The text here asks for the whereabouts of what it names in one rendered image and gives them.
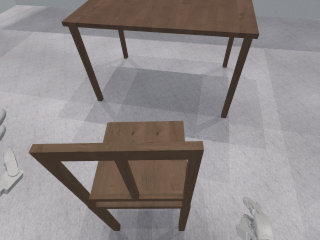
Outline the robot right hand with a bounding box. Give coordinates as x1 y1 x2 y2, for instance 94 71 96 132
236 196 275 240

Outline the robot left hand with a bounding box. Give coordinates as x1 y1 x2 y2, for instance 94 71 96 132
0 109 24 196

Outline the table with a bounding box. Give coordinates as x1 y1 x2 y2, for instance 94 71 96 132
61 0 259 118

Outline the chair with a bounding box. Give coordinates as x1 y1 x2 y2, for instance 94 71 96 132
28 121 204 231

